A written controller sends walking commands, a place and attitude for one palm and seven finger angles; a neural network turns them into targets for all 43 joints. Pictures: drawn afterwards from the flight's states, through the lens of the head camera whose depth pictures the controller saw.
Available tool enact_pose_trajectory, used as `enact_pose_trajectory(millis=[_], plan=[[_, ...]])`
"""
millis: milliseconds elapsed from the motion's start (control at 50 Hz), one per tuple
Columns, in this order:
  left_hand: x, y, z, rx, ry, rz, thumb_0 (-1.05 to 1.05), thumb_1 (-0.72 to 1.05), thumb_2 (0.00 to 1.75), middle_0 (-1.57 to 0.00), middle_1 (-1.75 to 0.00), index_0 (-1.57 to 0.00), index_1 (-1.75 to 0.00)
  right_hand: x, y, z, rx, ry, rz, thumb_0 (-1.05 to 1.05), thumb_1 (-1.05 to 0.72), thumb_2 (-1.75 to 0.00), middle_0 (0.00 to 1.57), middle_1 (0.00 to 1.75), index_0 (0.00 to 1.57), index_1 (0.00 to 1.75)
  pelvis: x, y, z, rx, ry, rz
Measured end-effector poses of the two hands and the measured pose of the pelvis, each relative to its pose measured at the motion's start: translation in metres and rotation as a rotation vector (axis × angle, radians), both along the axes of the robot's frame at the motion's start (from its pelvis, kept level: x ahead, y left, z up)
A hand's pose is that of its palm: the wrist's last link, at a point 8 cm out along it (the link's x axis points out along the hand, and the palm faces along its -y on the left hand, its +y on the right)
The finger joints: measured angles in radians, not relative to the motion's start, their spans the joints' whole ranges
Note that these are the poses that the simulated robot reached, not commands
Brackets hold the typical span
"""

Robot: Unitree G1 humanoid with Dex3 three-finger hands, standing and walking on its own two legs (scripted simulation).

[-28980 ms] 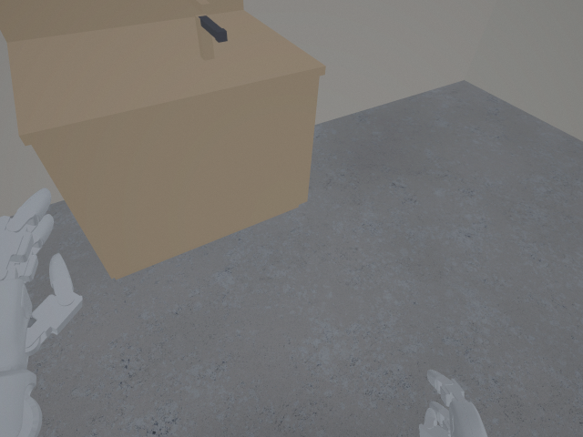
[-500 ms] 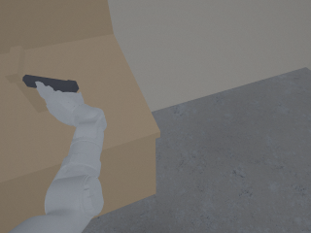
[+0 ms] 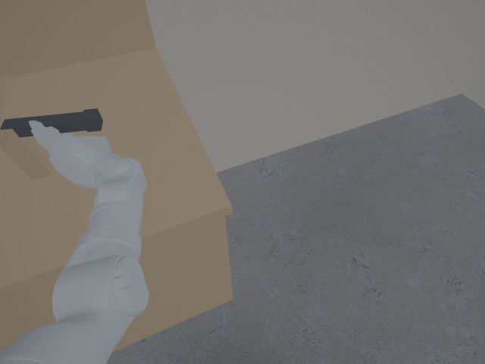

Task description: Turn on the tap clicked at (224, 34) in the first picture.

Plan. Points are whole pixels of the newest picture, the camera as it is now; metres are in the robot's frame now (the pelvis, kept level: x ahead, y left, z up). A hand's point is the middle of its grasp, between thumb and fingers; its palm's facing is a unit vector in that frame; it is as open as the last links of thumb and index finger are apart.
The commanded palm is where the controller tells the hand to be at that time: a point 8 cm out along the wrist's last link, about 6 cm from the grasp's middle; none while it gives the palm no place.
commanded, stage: lift the hand up off the lever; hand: left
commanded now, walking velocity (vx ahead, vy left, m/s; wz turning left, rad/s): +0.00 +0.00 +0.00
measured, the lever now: (92, 120) +0.52 +0.24 +0.12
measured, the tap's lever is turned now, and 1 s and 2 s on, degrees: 76 81 81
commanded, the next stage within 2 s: none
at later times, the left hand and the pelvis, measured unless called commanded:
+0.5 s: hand (95, 138) +0.47 +0.22 +0.12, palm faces +0.83 -0.55 -0.11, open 7.8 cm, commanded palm +0.41 +0.23 +0.13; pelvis +0.01 +0.01 +0.01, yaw +0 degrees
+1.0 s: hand (95, 126) +0.47 +0.21 +0.15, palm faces +0.81 -0.57 -0.08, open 7.8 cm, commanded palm +0.41 +0.23 +0.15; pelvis +0.01 +0.03 +0.01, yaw -1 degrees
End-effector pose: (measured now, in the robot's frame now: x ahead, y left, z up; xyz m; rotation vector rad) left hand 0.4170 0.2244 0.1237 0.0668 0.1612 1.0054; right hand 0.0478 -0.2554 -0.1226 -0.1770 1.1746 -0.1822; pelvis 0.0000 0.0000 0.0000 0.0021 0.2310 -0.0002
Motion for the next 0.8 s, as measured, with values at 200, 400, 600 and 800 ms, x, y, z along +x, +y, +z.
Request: enact_pose_trajectory(millis=[200,400,600,800], plan=[[0.006,0.002,0.002,0.0,-0.014,-0.01,0.02,0.9,0.9,-0.15,-0.15,-0.13,-0.15,-0.017,0.0,-0.001,-0.001,0.039,-0.012,0.01,-0.9,-0.9,0.2,0.3,0.2,0.3,-0.002,0.002,0.0,-0.005,0.007,0.0],[0.003,0.008,0.011,0.001,-0.026,-0.028,0.02,0.9,0.9,-0.15,-0.15,-0.14,-0.15,-0.02,0.013,0.0,0.031,0.041,-0.024,0.01,-0.9,-0.9,0.2,0.3,0.2,0.3,0.004,0.009,0.004,-0.008,-0.014,-0.008],[-0.002,0.015,0.018,-0.004,-0.052,-0.018,0.02,0.9,0.9,-0.15,-0.15,-0.15,-0.15,0.005,0.023,0.006,0.027,-0.014,0.012,0.01,-0.9,-0.9,0.2,0.3,0.2,0.3,0.005,0.019,0.006,-0.016,-0.032,-0.003],[0.0,0.01,0.021,-0.035,-0.014,-0.055,0.02,0.9,0.9,-0.15,-0.15,-0.15,-0.15,0.027,0.034,0.01,0.034,-0.049,0.04,0.01,-0.9,-0.9,0.2,0.3,0.2,0.3,0.008,0.027,0.009,-0.018,-0.046,0.002]])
